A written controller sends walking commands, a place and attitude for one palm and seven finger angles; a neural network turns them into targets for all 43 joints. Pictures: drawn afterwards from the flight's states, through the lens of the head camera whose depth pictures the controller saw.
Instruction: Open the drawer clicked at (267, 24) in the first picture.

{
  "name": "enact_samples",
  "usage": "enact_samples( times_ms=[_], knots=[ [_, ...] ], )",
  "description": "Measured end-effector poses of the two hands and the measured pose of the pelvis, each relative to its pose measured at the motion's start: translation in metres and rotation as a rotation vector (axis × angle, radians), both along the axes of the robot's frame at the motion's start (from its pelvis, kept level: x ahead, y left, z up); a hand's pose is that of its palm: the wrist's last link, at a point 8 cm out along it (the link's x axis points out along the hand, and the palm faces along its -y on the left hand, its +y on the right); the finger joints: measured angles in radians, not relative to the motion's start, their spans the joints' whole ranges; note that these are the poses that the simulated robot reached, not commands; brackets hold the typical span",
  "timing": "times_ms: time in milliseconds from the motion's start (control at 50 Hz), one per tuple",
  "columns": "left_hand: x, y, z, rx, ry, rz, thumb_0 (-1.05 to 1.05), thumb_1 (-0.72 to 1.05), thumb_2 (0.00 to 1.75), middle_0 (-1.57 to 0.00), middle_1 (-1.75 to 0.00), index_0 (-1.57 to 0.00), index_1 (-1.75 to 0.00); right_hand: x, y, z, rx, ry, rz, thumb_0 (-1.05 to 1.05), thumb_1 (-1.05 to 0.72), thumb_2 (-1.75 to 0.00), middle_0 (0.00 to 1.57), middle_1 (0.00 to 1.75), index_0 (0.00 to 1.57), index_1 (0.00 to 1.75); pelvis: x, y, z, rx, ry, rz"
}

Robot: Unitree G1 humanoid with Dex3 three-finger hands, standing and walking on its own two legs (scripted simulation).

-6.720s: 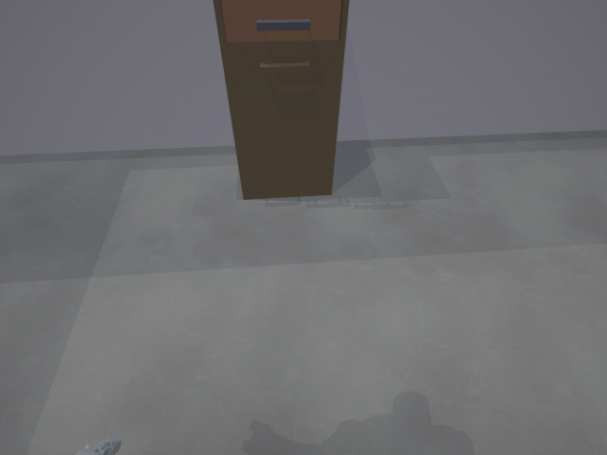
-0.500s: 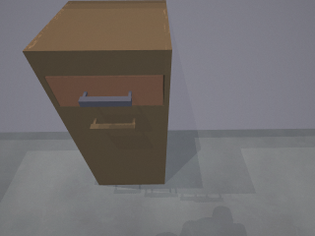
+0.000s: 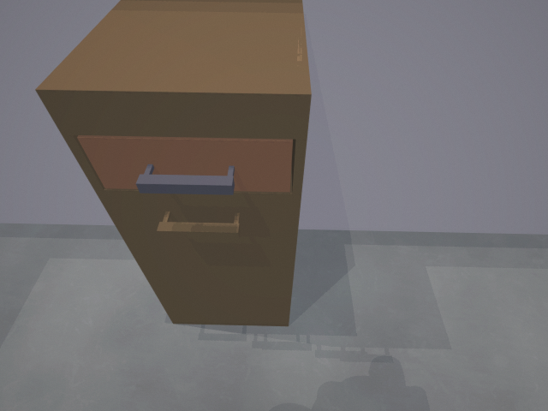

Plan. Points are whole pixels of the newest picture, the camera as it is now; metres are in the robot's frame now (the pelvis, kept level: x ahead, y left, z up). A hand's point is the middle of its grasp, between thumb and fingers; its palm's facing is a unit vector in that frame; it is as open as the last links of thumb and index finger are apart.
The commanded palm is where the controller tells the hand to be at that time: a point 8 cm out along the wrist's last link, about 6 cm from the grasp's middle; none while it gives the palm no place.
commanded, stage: come to a stop and stand still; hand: left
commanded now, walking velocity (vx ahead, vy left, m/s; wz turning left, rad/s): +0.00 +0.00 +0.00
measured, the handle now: (188, 176) +0.50 +0.20 +0.04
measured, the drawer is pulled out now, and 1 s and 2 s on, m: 0.00 0.00 0.00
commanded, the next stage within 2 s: look again from close up in 0.42 s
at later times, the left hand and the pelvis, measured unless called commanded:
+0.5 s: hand out of the picture +0.01 +0.18 -0.17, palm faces +0.04 -0.98 -0.22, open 7.3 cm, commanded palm none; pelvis +0.02 +0.01 +0.00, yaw +0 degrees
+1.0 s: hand out of the picture +0.01 +0.23 -0.18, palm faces -0.02 -0.97 -0.23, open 7.3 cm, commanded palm none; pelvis -0.01 +0.05 -0.01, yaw -1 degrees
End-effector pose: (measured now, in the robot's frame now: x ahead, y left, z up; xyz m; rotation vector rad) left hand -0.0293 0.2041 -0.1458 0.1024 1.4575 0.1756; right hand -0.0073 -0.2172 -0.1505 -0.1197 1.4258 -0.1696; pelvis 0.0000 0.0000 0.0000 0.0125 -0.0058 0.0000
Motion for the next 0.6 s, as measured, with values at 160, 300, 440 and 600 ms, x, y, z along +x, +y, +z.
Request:
enact_samples(
  times_ms=[160, 300, 440, 600],
  knots=[
    [0.014, 0.012, 0.002, 0.022, -0.007, -0.012, 0.0, 0.91, 0.9, -0.2, -0.3, -0.2, -0.3, 0.02, -0.003, 0.001, -0.012, -0.027, 0.013, 0.01, -0.92, -0.89, 0.19, 0.3, 0.2, 0.3, 0.009, 0.002, 0.0, 0.003, 0.002, -0.004],
    [0.026, 0.02, 0.003, 0.037, -0.022, -0.021, 0.0, 0.91, 0.9, -0.2, -0.3, -0.2, -0.3, 0.026, -0.002, 0.001, -0.01, -0.029, 0.017, 0.01, -0.92, -0.89, 0.19, 0.3, 0.2, 0.3, 0.013, 0.004, 0.0, 0.006, 0.002, -0.005],
    [0.034, 0.024, 0.004, 0.045, -0.036, -0.026, 0.0, 0.91, 0.9, -0.2, -0.3, -0.2, -0.3, 0.025, 0.001, 0.0, -0.005, -0.022, 0.016, 0.01, -0.92, -0.89, 0.19, 0.3, 0.2, 0.3, 0.016, 0.006, 0.0, 0.008, 0.0, -0.005],
    [0.034, 0.027, 0.003, 0.051, -0.064, -0.07, 0.0, 0.91, 0.9, -0.2, -0.3, -0.2, -0.3, 0.026, 0.001, 0.0, -0.008, -0.054, 0.007, 0.01, -0.92, -0.89, 0.2, 0.3, 0.2, 0.3, 0.009, 0.013, -0.003, -0.016, 0.019, -0.02]
  ],
)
